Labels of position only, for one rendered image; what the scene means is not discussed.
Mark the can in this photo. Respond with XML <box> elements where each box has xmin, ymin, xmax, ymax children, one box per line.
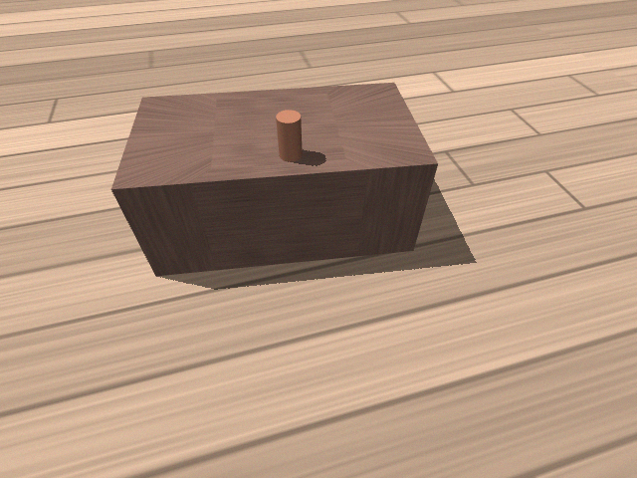
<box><xmin>276</xmin><ymin>110</ymin><xmax>303</xmax><ymax>162</ymax></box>

